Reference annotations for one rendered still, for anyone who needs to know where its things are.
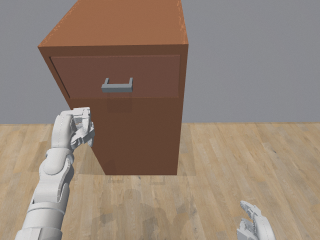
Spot left robot hand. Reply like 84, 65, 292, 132
51, 107, 95, 153

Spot robot left forearm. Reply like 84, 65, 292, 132
14, 147, 75, 240

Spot drawer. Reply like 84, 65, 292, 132
51, 54, 180, 98

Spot right robot hand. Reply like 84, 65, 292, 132
237, 200, 276, 240

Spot cabinet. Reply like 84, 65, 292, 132
37, 0, 189, 176

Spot handle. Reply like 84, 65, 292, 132
101, 77, 133, 93

